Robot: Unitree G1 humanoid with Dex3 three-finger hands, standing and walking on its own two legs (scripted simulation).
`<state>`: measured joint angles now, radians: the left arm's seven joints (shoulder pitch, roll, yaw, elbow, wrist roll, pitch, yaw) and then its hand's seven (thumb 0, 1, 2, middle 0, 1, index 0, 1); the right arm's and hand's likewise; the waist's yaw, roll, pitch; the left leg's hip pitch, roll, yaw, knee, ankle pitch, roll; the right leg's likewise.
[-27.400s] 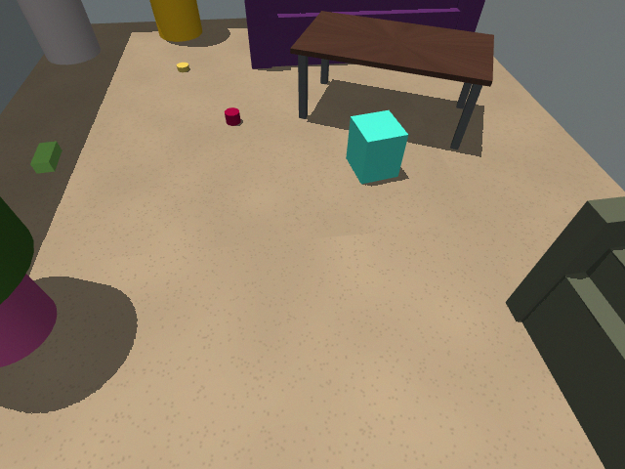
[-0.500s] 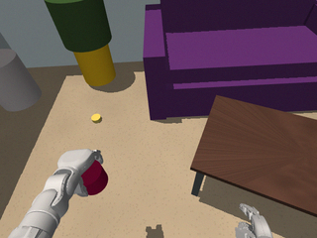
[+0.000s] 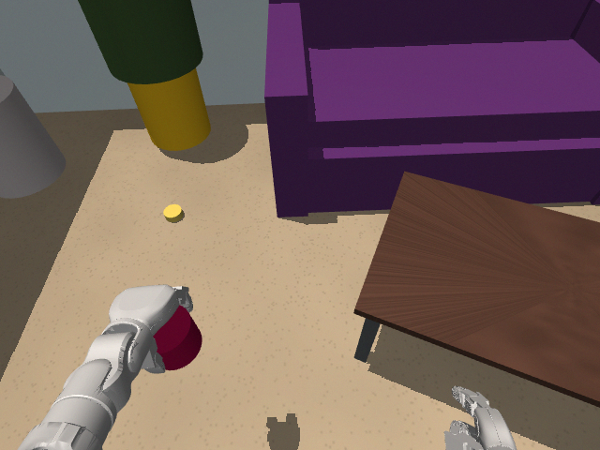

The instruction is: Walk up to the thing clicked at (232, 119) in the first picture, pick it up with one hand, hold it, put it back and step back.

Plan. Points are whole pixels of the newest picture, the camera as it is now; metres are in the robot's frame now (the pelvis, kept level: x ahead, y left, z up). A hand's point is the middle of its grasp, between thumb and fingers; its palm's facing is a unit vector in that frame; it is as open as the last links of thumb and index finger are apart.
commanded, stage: crouch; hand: left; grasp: from above
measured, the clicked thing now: (170, 336) +0.31 +0.21 -0.09
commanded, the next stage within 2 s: lower in 1.80 s
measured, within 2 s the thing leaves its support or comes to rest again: neither
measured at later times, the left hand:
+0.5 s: hand (199, 341) +0.37 +0.22 -0.29, palm faces -0.40 +0.05 -0.91, open 10.6 cm
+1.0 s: hand (218, 353) +0.41 +0.22 -0.48, palm faces -0.43 +0.00 -0.90, open 10.5 cm
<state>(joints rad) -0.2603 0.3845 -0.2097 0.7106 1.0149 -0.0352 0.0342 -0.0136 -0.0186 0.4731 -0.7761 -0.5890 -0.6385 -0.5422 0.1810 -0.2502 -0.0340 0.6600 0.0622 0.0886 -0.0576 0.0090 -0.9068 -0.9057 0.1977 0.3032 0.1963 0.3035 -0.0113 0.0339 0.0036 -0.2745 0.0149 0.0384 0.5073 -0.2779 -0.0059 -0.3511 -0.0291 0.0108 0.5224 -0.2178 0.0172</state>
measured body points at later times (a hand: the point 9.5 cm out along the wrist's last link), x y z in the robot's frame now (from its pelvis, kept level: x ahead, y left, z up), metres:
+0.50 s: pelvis -0.06 +0.01 -0.18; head +0.11 +0.02 +0.24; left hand +0.39 +0.21 -0.24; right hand -0.03 -0.28 -0.30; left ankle -0.01 +0.12 -0.74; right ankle +0.03 -0.13 -0.74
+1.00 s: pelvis -0.08 +0.01 -0.33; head +0.16 +0.04 +0.05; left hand +0.43 +0.22 -0.43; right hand -0.03 -0.27 -0.45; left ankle -0.01 +0.13 -0.74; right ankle +0.03 -0.13 -0.74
